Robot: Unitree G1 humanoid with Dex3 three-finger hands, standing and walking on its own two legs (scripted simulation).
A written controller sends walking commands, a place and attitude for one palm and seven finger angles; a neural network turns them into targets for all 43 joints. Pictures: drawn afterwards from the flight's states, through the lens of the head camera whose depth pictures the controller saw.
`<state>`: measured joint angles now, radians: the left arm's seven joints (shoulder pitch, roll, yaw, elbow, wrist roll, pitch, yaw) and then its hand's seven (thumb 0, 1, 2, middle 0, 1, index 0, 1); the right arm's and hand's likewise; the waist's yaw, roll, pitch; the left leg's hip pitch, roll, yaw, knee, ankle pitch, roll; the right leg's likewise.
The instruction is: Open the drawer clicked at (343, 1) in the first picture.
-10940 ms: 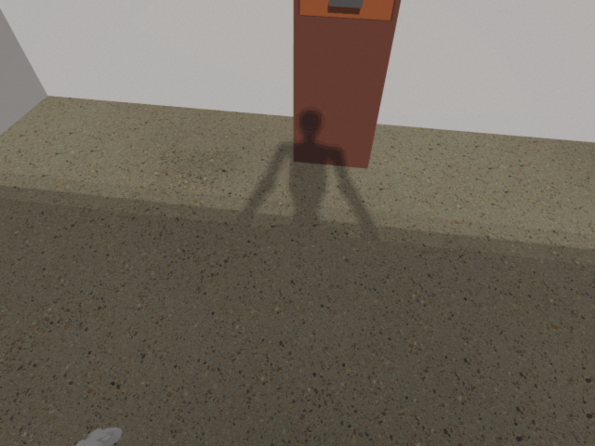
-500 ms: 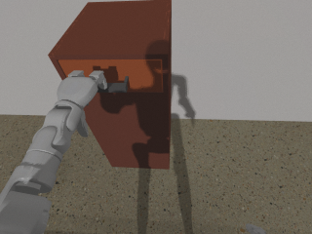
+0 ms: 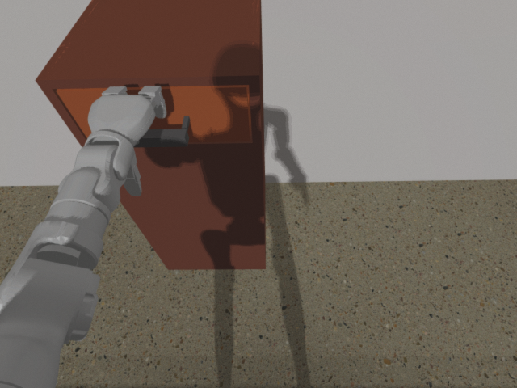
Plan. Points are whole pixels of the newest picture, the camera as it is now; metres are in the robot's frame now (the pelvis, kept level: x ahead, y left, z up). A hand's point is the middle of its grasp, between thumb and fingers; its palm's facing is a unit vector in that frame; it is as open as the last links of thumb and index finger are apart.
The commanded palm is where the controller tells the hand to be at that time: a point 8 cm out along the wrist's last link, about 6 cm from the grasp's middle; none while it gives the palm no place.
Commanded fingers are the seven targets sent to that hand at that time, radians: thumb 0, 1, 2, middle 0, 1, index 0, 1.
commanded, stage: move the hooked fingers above the handle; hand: left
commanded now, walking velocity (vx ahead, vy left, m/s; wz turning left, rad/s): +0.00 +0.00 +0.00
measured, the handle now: (157, 130) +0.57 +0.20 +0.04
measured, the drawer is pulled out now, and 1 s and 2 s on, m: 0.00 0.00 0.00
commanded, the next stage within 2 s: lower the fingers behind the handle in 1.08 s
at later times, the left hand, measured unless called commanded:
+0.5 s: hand (150, 130) +0.52 +0.19 +0.09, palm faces -0.05 +0.02 -1.00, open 13.9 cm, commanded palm +0.50 +0.21 +0.16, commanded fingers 0.00 -0.50 0.30 -0.30 -1.20 -0.30 -1.20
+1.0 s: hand (150, 131) +0.51 +0.19 +0.10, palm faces -0.01 -0.01 -1.00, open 13.9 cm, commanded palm +0.49 +0.20 +0.16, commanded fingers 0.00 -0.50 0.30 -0.30 -1.20 -0.30 -1.20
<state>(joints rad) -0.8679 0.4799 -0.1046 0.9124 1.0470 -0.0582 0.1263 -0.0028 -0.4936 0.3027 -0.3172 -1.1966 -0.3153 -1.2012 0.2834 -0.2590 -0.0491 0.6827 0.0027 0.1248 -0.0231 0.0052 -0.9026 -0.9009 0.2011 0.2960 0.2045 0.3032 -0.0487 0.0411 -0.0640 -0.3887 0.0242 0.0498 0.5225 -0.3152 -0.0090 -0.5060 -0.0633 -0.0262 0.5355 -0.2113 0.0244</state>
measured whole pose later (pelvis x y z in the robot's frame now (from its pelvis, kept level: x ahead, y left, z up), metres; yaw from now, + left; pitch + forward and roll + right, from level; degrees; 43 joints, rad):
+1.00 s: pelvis +0.01 +0.00 -0.01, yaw +0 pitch +14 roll +0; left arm -0.98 0.49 -0.10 1.03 1.07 -0.08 0.15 0.00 -0.49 0.30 -0.32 -1.20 -0.32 -1.20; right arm 0.31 -0.26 -0.05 0.68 -0.01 0.11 -0.03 0.00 -0.90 -0.90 0.20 0.30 0.21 0.30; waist -0.09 0.04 -0.09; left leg -0.49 0.03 0.04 0.59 -0.35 0.00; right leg -0.60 -0.06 -0.03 0.57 -0.23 0.03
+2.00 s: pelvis -0.01 +0.01 -0.02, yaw +0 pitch +18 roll +0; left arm -0.97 0.53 -0.05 1.11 1.10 -0.10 0.24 0.00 -0.49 0.30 -0.30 -1.20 -0.31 -1.20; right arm 0.35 -0.26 -0.06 0.70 -0.03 0.08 -0.02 0.00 -0.90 -0.90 0.20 0.30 0.21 0.30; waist -0.12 0.03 -0.10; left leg -0.62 0.04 0.05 0.69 -0.38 0.00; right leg -0.72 -0.05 -0.02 0.65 -0.24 0.03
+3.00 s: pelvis +0.00 +0.01 -0.02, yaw -1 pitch +20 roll -1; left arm -0.93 0.52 -0.03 1.11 1.10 -0.09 0.28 0.00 -0.44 0.32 -0.29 -1.19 -0.31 -1.21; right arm 0.35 -0.26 -0.05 0.72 -0.04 0.08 -0.02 0.00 -0.90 -0.90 0.20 0.30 0.21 0.30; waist -0.13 0.04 -0.11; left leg -0.69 0.04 0.04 0.75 -0.41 0.00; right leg -0.78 -0.05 -0.02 0.70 -0.26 0.03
